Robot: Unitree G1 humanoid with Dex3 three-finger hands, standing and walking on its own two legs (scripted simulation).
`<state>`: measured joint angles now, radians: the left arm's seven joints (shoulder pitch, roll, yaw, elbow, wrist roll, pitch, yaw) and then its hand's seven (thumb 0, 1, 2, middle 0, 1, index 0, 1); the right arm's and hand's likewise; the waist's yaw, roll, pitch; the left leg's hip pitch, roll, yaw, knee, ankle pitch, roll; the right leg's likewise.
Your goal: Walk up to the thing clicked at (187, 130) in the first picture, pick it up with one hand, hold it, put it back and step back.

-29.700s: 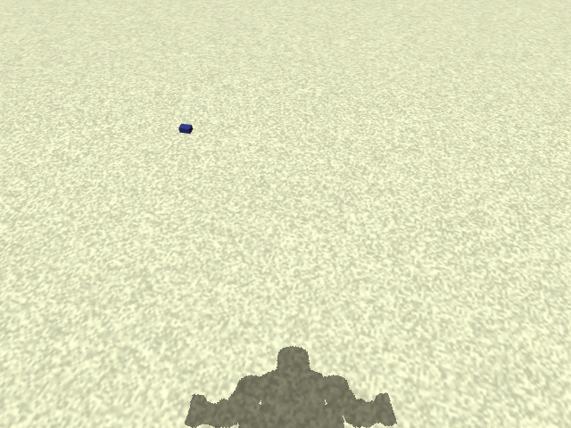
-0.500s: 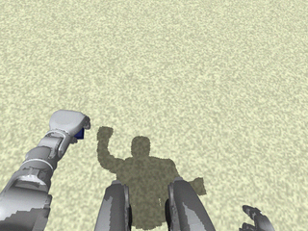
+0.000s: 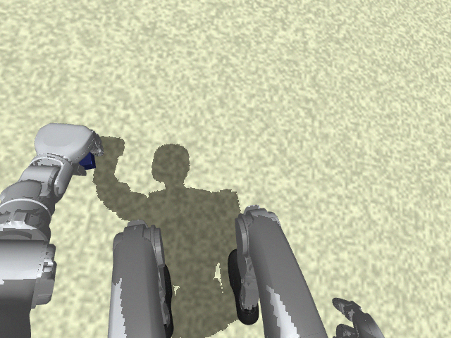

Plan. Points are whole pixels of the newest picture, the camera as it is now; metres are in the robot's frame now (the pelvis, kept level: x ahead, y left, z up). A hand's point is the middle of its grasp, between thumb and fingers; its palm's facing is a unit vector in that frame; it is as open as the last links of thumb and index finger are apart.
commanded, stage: crouch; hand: left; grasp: from above
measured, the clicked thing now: (75, 158) +0.45 +0.25 -0.19
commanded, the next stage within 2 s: lower in 1.00 s
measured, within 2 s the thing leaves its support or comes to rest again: neither
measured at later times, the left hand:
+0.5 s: hand (84, 162) +0.46 +0.25 -0.24, palm faces -0.49 +0.04 -0.87, open 5.6 cm
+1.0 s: hand (88, 163) +0.47 +0.25 -0.29, palm faces -0.49 +0.04 -0.87, open 5.6 cm
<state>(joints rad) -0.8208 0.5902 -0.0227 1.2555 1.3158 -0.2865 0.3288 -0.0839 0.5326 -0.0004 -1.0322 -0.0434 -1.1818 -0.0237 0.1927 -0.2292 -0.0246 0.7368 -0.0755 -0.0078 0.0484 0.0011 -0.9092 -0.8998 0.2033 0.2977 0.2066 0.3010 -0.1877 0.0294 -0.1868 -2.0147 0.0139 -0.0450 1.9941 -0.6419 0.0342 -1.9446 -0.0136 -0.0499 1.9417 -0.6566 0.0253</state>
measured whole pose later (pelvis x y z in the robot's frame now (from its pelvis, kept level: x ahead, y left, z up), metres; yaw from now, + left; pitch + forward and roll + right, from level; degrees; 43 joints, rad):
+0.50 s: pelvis +0.00 +0.00 -0.07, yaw -3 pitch +37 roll -8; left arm -0.94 0.69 0.01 1.37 1.34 -0.30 0.33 -0.08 0.54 0.00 -1.02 -0.03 -1.19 -0.01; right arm 0.16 -0.24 0.00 0.73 -0.11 -0.01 0.11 0.00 -0.93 -0.90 0.20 0.30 0.20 0.30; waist -0.22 0.00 -0.12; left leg -2.22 0.03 -0.08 2.25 -0.69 0.03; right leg -2.14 0.00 -0.07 2.18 -0.70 0.02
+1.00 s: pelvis +0.00 -0.01 -0.12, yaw -4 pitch +35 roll -8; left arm -0.99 0.78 0.04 1.45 1.36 -0.34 0.36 -0.08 0.55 0.00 -1.01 -0.05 -1.19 -0.03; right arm 0.15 -0.25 0.06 0.74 -0.14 -0.02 0.12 0.00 -0.93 -0.90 0.20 0.30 0.20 0.30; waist -0.24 -0.02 -0.05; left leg -2.32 0.03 -0.11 2.38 -0.69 0.02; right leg -2.23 0.01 -0.10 2.30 -0.68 0.01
